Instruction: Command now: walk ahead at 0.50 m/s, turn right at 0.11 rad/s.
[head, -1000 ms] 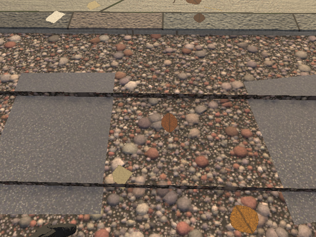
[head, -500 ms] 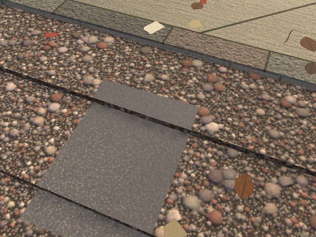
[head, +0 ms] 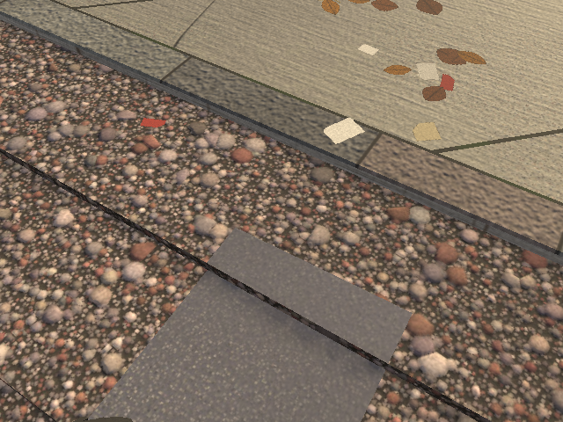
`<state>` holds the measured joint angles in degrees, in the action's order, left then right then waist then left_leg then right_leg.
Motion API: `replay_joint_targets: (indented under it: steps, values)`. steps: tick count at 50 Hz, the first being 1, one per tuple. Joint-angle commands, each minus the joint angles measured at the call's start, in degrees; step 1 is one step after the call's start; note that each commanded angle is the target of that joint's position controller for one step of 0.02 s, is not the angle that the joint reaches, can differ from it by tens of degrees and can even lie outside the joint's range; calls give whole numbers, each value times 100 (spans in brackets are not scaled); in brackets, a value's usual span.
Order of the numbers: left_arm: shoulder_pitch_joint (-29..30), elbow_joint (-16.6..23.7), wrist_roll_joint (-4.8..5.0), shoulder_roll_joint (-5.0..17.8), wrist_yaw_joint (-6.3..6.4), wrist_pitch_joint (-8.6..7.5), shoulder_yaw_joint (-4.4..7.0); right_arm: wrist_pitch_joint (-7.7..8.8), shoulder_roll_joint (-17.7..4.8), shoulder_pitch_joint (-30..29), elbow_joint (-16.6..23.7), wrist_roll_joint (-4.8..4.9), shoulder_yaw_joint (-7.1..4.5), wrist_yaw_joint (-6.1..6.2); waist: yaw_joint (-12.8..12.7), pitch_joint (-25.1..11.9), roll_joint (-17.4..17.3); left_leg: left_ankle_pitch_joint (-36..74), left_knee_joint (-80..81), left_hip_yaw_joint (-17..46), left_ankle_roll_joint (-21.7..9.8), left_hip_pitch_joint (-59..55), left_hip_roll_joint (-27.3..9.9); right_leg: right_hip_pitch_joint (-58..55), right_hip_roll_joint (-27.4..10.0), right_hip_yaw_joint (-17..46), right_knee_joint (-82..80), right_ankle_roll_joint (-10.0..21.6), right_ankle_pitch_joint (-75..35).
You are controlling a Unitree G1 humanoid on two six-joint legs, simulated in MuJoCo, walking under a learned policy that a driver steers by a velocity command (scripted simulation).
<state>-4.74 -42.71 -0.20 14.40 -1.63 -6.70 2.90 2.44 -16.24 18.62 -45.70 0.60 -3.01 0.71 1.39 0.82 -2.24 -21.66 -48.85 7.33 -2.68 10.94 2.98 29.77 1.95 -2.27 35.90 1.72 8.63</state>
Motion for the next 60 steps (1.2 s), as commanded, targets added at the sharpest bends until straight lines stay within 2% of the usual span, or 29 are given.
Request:
replay_joint_targets:
  steps: [1,3,6,9,11,13,15,16,17,18,19,21,24,30,35,37,39,40,41,42,43,44,45,46,47,49,52,56,60]
  values:
    - [-1329,-9,55,956,60,68,282,294,-664,-507,766,67,-79,-134,-666,-712,948,-294,-2459,87,-40,3362,-325,-3318,-1909,4008,-2025,1552,2602]
    - [-1043,27,-1,747,94,92,208,362,-575,-791,834,-84,-99,-157,-359,-219,409,46,-1514,-54,-69,2858,-665,-2163,-1572,3170,-2226,1313,1394]
    - [-773,109,87,799,147,168,212,333,-303,-549,745,-87,-27,-162,-36,-190,767,223,-334,-402,125,1882,-629,-1160,-1113,2236,-2424,1283,583]
    - [-938,79,200,1097,231,240,338,322,-100,-1030,857,-106,96,-148,-174,-186,828,1030,1025,-502,338,1214,-456,-762,-916,1798,-2353,1166,425]
    - [-1167,65,216,1185,266,309,385,311,-214,-1259,922,-2,78,-151,-291,-248,847,1524,1563,-457,488,938,-327,-780,-945,1926,-2179,1093,750]
    - [-1286,61,199,1148,280,373,372,311,-405,-1152,923,50,-17,-129,-154,-374,743,1591,1784,-591,489,333,-204,-608,-944,2094,-1917,909,1415]
    - [-1226,123,157,769,259,379,254,318,-512,-502,770,50,-120,-87,246,-462,737,1189,1918,-472,321,-692,-406,19,-657,2071,-1214,578,2007]
    - [-1125,212,117,325,237,350,124,323,-821,244,630,-16,-228,-29,579,-700,172,288,2368,498,30,-1539,-1301,714,-264,1609,178,244,2385]
    - [-1273,531,222,81,222,260,32,256,-1375,606,589,-178,-352,-30,472,-1041,-1448,-1919,3393,2843,-624,-2182,-2583,1762,155,796,1909,81,2516]
    - [-1453,505,272,552,226,222,133,282,-1276,392,609,-166,-334,-43,320,-793,-1419,-2744,3702,3724,-910,-1878,-2750,2147,-235,901,3017,55,2227]
    - [-1354,443,227,807,215,228,210,322,-953,150,651,-79,-250,-33,281,-401,-1012,-2242,3648,3146,-825,-1561,-2567,2271,-404,946,3395,46,1732]
    - [-1214,349,155,714,216,281,233,339,-548,-288,641,-111,-135,-57,107,-66,-508,-513,3663,1701,-606,-960,-1998,2000,-607,898,3343,-28,1040]
    - [-994,476,167,526,139,367,210,385,-411,-362,546,-151,-124,-55,22,48,-516,1081,3897,530,-616,-662,-1730,1731,-768,792,3146,-128,367]
    - [-150,859,143,307,-26,418,96,341,-722,-144,291,-113,-243,12,191,141,-209,2397,4002,-694,-652,-877,-1763,1562,-771,517,1477,-239,-646]
    - [539,1168,162,319,-207,449,39,215,-988,47,117,5,-314,30,324,412,-162,2814,3885,-1276,-467,-1289,-1936,1151,-667,95,437,40,-608]
    - [492,1254,129,481,-234,469,107,144,-1165,23,86,54,-361,47,151,242,-337,4660,3348,-1573,-324,-1488,-1925,538,-370,-203,132,255,-84]
    - [-238,1135,122,908,-195,511,321,27,-1267,251,42,66,-382,76,-298,-423,-213,6629,1741,-1850,-172,-1462,-1763,-956,210,-676,-180,552,284]
    - [-1001,919,153,1198,-126,546,506,36,-1221,499,12,72,-335,76,-646,-1027,24,6370,513,-1868,33,-615,-1612,-2733,332,-579,-522,779,-336]
    - [-1667,709,241,1505,-17,647,630,106,-922,685,78,-104,-202,-2,-777,-1517,702,2394,-1127,-1643,284,1378,-1378,-4873,-641,864,-447,1212,-237]
    - [-1932,727,279,1784,12,603,622,296,-410,367,520,-141,23,-116,-676,-2453,1464,-1060,-2753,-1013,418,3190,-504,-6095,-1995,3898,-1163,2097,1455]
    - [-2173,718,152,1441,1,526,512,464,-801,-460,642,108,-82,-164,-1088,-2383,645,-744,-3052,-275,326,3549,-596,-5638,-2108,4239,-1842,1923,1542]
    - [-1742,726,99,1258,0,438,432,526,-857,-851,813,221,-92,-169,-928,-1493,490,-267,-2697,-311,256,3740,-792,-4844,-1895,3558,-1861,1700,1165]
    - [-1244,773,84,1030,12,386,350,517,-816,-793,718,140,-77,-140,-589,-1020,242,46,-2232,-355,261,3385,-1052,-3886,-1662,2791,-1905,1496,597]
    - [-873,801,38,815,36,367,277,462,-791,-654,601,55,-97,-116,-327,-822,328,155,-1875,-385,304,2954,-1192,-3178,-1448,2280,-1985,1388,296]
    - [-661,838,-26,670,48,357,210,363,-755,-432,495,66,-109,-143,-117,-673,509,244,-1753,-403,344,2581,-1256,-2620,-1307,1954,-2122,1352,244]
    - [-562,769,-74,685,73,310,186,188,-539,-178,343,58,-71,-184,59,-525,693,468,-1928,-631,506,2333,-1167,-1918,-1278,1555,-2408,1412,129]
    - [-672,606,-87,784,118,242,184,43,-491,-510,405,39,-39,-141,13,-97,723,1234,-1643,-583,680,2817,-1201,-1576,-1310,1109,-2701,1313,408]
    - [-880,432,-23,958,209,333,206,107,-227,-1548,680,-116,98,-200,-246,130,586,1870,472,-948,710,1951,-808,-1280,-964,611,-2614,1103,-494]
    - [-740,321,83,1080,236,446,270,141,-687,-1057,532,-56,-117,-280,120,-189,817,1763,1258,-776,538,1213,-630,-2029,-1297,1007,-1771,830,-927]
